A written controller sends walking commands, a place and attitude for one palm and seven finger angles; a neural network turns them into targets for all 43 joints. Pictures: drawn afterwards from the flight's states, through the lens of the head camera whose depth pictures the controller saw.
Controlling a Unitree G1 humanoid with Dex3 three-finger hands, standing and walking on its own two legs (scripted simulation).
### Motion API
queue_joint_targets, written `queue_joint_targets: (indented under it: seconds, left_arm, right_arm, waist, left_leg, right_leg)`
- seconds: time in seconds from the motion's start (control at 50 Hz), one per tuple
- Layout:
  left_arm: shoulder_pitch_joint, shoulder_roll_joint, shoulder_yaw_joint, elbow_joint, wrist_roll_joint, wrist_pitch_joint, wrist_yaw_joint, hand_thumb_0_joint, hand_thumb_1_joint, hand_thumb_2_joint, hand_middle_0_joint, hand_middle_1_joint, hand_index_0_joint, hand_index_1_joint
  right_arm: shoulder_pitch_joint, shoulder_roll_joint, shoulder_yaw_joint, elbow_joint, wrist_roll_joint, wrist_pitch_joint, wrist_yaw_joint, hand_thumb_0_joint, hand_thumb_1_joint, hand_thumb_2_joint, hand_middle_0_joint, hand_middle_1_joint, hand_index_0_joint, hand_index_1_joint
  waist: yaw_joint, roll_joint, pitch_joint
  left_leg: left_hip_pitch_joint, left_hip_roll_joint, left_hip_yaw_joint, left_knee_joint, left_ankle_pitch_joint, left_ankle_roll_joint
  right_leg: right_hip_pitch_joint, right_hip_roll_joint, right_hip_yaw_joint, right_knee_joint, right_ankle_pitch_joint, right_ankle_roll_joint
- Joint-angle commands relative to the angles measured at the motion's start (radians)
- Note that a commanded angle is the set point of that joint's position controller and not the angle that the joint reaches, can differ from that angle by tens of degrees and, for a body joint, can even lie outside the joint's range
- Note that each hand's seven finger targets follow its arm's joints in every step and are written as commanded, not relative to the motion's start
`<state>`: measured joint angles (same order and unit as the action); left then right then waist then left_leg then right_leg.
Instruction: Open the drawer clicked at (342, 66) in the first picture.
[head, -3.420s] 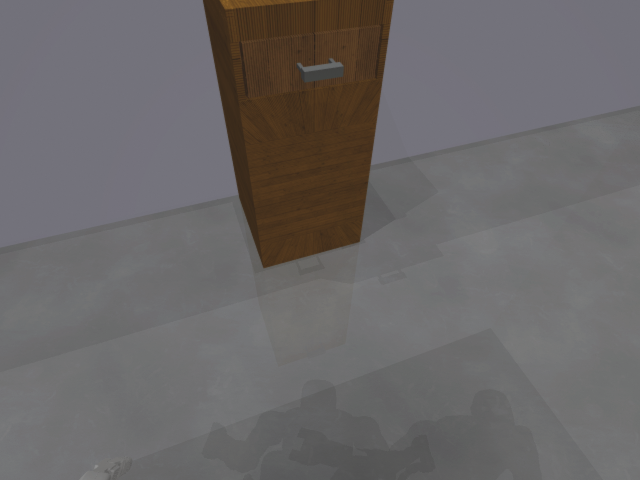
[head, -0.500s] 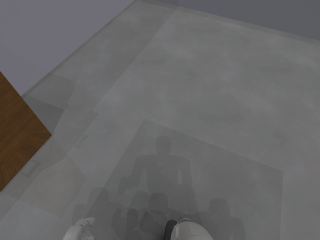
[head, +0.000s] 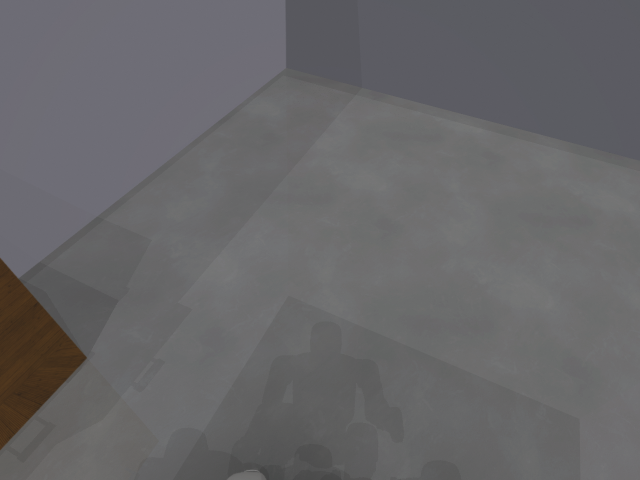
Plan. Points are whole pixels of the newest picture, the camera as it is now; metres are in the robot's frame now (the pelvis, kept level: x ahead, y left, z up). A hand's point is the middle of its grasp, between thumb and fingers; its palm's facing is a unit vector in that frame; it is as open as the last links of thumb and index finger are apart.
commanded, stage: walk to a spot facing it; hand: left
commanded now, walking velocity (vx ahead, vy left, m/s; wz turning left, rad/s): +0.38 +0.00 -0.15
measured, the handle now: out of the picture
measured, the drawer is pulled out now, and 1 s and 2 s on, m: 0.00 0.00 0.00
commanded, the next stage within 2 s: turn to face it in 0.42 s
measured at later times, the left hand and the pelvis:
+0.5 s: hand (229, 375) +0.31 +0.18 -0.17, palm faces -0.17 -0.97 -0.15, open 7.4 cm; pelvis +0.20 +0.02 +0.00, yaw -12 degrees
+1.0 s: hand (274, 309) +0.44 +0.13 -0.17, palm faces -0.02 -0.99 -0.16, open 7.3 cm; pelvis +0.31 -0.03 -0.01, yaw -2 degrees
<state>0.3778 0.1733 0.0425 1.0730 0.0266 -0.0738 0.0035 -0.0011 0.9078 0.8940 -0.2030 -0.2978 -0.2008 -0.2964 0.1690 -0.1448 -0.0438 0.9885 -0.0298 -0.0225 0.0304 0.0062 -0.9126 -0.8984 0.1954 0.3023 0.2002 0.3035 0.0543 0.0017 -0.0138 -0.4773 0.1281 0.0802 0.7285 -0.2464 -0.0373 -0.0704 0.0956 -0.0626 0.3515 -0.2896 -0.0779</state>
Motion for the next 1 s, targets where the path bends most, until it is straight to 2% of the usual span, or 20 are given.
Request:
queue_joint_targets:
  seconds: [0.0, 0.02, 0.04, 0.06, 0.08, 0.12, 0.16, 0.24, 0.32, 0.46, 0.52, 0.54, 0.56, 0.58, 0.6, 0.62, 0.68, 0.76, 0.86, 0.98]
  left_arm:
    - [0.067, 0.138, 0.028, -0.010, -0.006, -0.009, 0.010, 0.000, 0.900, 0.900, -0.200, -0.300, -0.200, -0.300]
    - [0.048, 0.132, 0.028, -0.009, -0.012, -0.009, 0.008, 0.000, 0.900, 0.900, -0.200, -0.300, -0.200, -0.300]
    - [0.042, 0.105, 0.025, -0.018, -0.018, -0.011, 0.004, 0.000, 0.900, 0.900, -0.200, -0.300, -0.200, -0.300]
    - [0.060, 0.049, 0.015, -0.035, -0.024, -0.012, -0.007, 0.000, 0.900, 0.900, -0.200, -0.300, -0.200, -0.300]
    - [0.012, 0.076, 0.016, -0.055, -0.013, -0.017, -0.001, 0.000, 0.900, 0.900, -0.200, -0.300, -0.200, -0.300]
    - [-0.050, 0.069, 0.029, -0.039, -0.003, 0.004, -0.006, 0.000, 0.900, 0.900, -0.200, -0.300, -0.200, -0.300]
    - [-0.032, 0.030, 0.029, -0.022, 0.005, 0.025, -0.020, 0.000, 0.900, 0.900, -0.200, -0.300, -0.200, -0.300]
    - [0.002, -0.017, 0.034, -0.022, 0.012, 0.064, -0.023, 0.000, 0.900, 0.900, -0.200, -0.300, -0.200, -0.300]
    - [-0.085, -0.004, 0.042, -0.063, 0.010, 0.077, -0.034, 0.000, 0.900, 0.900, -0.200, -0.300, -0.200, -0.300]
    - [-0.293, 0.000, 0.035, -0.147, 0.002, 0.069, -0.043, 0.000, 0.900, 0.900, -0.200, -0.300, -0.200, -0.300]
    - [-0.180, 0.024, 0.036, -0.121, 0.008, 0.052, -0.033, 0.000, 0.900, 0.900, -0.200, -0.300, -0.200, -0.300]
    - [-0.068, 0.044, 0.039, -0.084, 0.013, 0.039, -0.024, 0.000, 0.900, 0.900, -0.200, -0.300, -0.200, -0.300]
    - [0.061, 0.098, 0.051, -0.042, 0.015, 0.026, -0.013, 0.000, 0.900, 0.900, -0.200, -0.300, -0.200, -0.300]
    - [0.140, 0.194, 0.070, -0.018, 0.013, 0.011, 0.002, 0.000, 0.900, 0.900, -0.200, -0.300, -0.200, -0.300]
    - [0.142, 0.241, 0.067, -0.018, -0.013, 0.009, 0.006, 0.000, 0.900, 0.900, -0.200, -0.300, -0.200, -0.300]
    - [0.057, 0.224, 0.058, -0.040, -0.017, 0.017, 0.014, 0.000, 0.900, 0.900, -0.200, -0.300, -0.200, -0.300]
    - [-0.145, 0.130, 0.027, -0.087, -0.015, 0.021, 0.025, 0.000, 0.900, 0.900, -0.200, -0.300, -0.200, -0.300]
    - [-0.255, 0.094, 0.017, -0.118, -0.008, 0.031, 0.031, 0.000, 0.900, 0.900, -0.200, -0.300, -0.200, -0.300]
    - [-0.245, 0.102, 0.035, -0.143, -0.002, 0.056, 0.034, 0.000, 0.900, 0.900, -0.200, -0.300, -0.200, -0.300]
    - [-0.202, 0.151, 0.060, -0.160, 0.005, 0.074, 0.034, 0.000, 0.900, 0.900, -0.200, -0.300, -0.200, -0.300]
  right_arm:
    - [-0.010, -0.074, -0.015, -0.058, 0.005, -0.042, -0.013, 0.000, -0.900, -0.900, 0.200, 0.300, 0.200, 0.300]
    - [0.092, -0.094, -0.019, -0.017, 0.003, -0.049, -0.023, 0.000, -0.900, -0.900, 0.200, 0.300, 0.200, 0.300]
    - [0.240, -0.152, -0.035, 0.027, -0.003, -0.057, -0.035, 0.000, -0.900, -0.900, 0.200, 0.300, 0.200, 0.300]
    - [0.375, -0.269, -0.062, 0.056, -0.010, -0.061, -0.041, 0.000, -0.900, -0.900, 0.200, 0.300, 0.200, 0.300]
    - [0.408, -0.267, -0.056, 0.067, 0.001, -0.048, -0.045, 0.000, -0.900, -0.900, 0.200, 0.300, 0.200, 0.300]
    - [0.261, -0.159, -0.030, 0.043, 0.009, -0.050, -0.049, 0.000, -0.900, -0.900, 0.200, 0.300, 0.200, 0.300]
    - [0.186, -0.098, -0.013, 0.036, 0.009, -0.062, -0.052, 0.000, -0.900, -0.900, 0.200, 0.300, 0.200, 0.300]
    - [0.206, -0.073, -0.014, 0.046, 0.010, -0.075, -0.058, 0.000, -0.900, -0.900, 0.200, 0.300, 0.200, 0.300]
    - [0.236, -0.092, -0.014, 0.061, 0.014, -0.076, -0.061, 0.000, -0.900, -0.900, 0.200, 0.300, 0.200, 0.300]
    - [0.342, -0.120, -0.026, 0.096, 0.002, -0.056, -0.064, 0.000, -0.900, -0.900, 0.200, 0.300, 0.200, 0.300]
    - [0.326, -0.148, -0.029, 0.097, 0.004, -0.049, -0.067, 0.000, -0.900, -0.900, 0.200, 0.300, 0.200, 0.300]
    - [0.310, -0.153, -0.026, 0.097, 0.009, -0.047, -0.066, 0.000, -0.900, -0.900, 0.200, 0.300, 0.200, 0.300]
    - [0.303, -0.135, -0.019, 0.095, 0.019, -0.046, -0.059, 0.000, -0.900, -0.900, 0.200, 0.300, 0.200, 0.300]
    - [0.366, -0.057, -0.007, 0.089, 0.036, -0.045, -0.053, 0.000, -0.900, -0.900, 0.200, 0.300, 0.200, 0.300]
    - [0.388, -0.054, -0.006, 0.078, 0.041, -0.035, -0.063, 0.000, -0.900, -0.900, 0.200, 0.300, 0.200, 0.300]
    - [0.345, -0.050, -0.008, 0.072, 0.040, -0.025, -0.066, 0.000, -0.900, -0.900, 0.200, 0.300, 0.200, 0.300]
    - [0.308, -0.033, -0.009, 0.095, 0.023, 0.014, -0.061, 0.000, -0.900, -0.900, 0.200, 0.300, 0.200, 0.300]
    - [0.344, -0.005, -0.011, 0.095, 0.016, 0.059, -0.048, 0.000, -0.900, -0.900, 0.200, 0.300, 0.200, 0.300]
    - [0.246, -0.028, -0.024, 0.024, 0.006, 0.072, -0.030, 0.000, -0.900, -0.900, 0.200, 0.300, 0.200, 0.300]
    - [0.119, -0.060, -0.031, -0.060, 0.007, 0.057, -0.017, 0.000, -0.900, -0.900, 0.200, 0.300, 0.200, 0.300]
  waist:
    - [-0.042, -0.051, 0.061]
    - [-0.091, -0.031, 0.018]
    - [-0.150, 0.056, -0.071]
    - [-0.175, 0.293, -0.165]
    - [-0.182, 0.250, -0.136]
    - [-0.135, 0.107, 0.053]
    - [-0.077, 0.031, 0.120]
    - [-0.043, 0.089, 0.118]
    - [-0.041, 0.130, 0.150]
    - [-0.098, 0.150, 0.197]
    - [-0.044, 0.142, 0.093]
    - [0.007, 0.128, 0.007]
    - [0.071, 0.039, -0.086]
    - [0.076, -0.183, -0.238]
    - [0.040, -0.198, -0.343]
    - [0.024, -0.089, -0.233]
    - [-0.050, -0.059, -0.027]
    - [-0.122, -0.074, 0.019]
    - [-0.098, -0.115, 0.036]
    - [-0.050, -0.112, 0.031]
  left_leg:
    - [0.102, -0.057, 0.070, -0.183, -0.012, 0.027]
    - [0.283, -0.073, 0.079, -0.251, 0.052, 0.042]
    - [0.551, 0.022, -0.040, -0.295, 0.095, 0.086]
    - [0.780, 0.305, -0.375, -0.341, 0.176, 0.191]
    - [0.760, 0.391, -0.461, -0.424, 0.206, 0.242]
    - [0.479, 0.326, -0.328, -0.510, 0.023, 0.202]
    - [0.356, 0.266, -0.181, -0.544, 0.034, 0.153]
    - [0.316, 0.193, 0.013, -0.564, 0.144, 0.128]
    - [0.374, 0.180, 0.099, -0.554, 0.282, 0.126]
    - [0.511, 0.201, 0.198, -0.456, 0.589, 0.127]
    - [0.525, 0.211, 0.213, -0.245, 0.876, 0.118]
    - [0.496, 0.186, 0.212, -0.105, 0.861, 0.098]
    - [0.353, 0.144, 0.213, 0.095, 0.672, 0.065]
    - [0.077, -0.002, 0.186, 0.391, -0.095, 0.020]
    - [0.041, -0.063, 0.030, 0.599, -0.401, 0.015]
    - [0.028, -0.031, -0.050, 0.630, -0.344, 0.026]
    - [0.050, 0.029, -0.082, 0.598, -0.195, 0.012]
    - [0.093, 0.016, -0.048, 0.454, -0.126, -0.009]
    - [0.034, 0.016, -0.009, 0.322, -0.108, -0.017]
    - [0.060, -0.003, 0.043, 0.055, -0.160, -0.008]
  right_leg:
    - [0.009, -0.303, 0.214, 0.009, 0.467, -0.087]
    - [-0.059, -0.254, 0.163, 0.140, 0.547, -0.058]
    - [-0.217, -0.197, 0.115, 0.359, 0.479, -0.015]
    - [-0.483, -0.080, -0.007, 0.675, -0.011, 0.039]
    - [-0.579, -0.082, 0.038, 0.843, -0.253, 0.036]
    - [-0.594, -0.174, 0.077, 0.908, -0.121, 0.040]
    - [-0.559, -0.208, 0.078, 0.889, -0.021, 0.055]
    - [-0.568, -0.216, 0.053, 0.846, 0.105, 0.078]
    - [-0.646, -0.225, 0.014, 0.733, 0.180, 0.095]
    - [-0.580, -0.161, -0.106, 0.387, 0.136, 0.062]
    - [-0.358, -0.097, -0.123, 0.296, 0.112, 0.015]
    - [-0.186, -0.080, -0.132, 0.222, 0.169, 0.009]
    - [0.060, -0.142, -0.069, 0.162, 0.332, -0.001]
    - [0.348, -0.447, 0.270, 0.180, 0.720, -0.104]
    - [0.366, -0.574, 0.395, 0.130, 0.958, -0.194]
    - [0.233, -0.565, 0.278, 0.087, 0.934, -0.194]
    - [-0.141, -0.501, 0.148, -0.036, 0.597, -0.091]
    - [-0.308, -0.438, -0.036, -0.095, 0.348, -0.046]
    - [-0.277, -0.452, -0.071, -0.120, 0.062, -0.046]
    - [-0.172, -0.506, -0.090, 0.008, 0.112, -0.043]
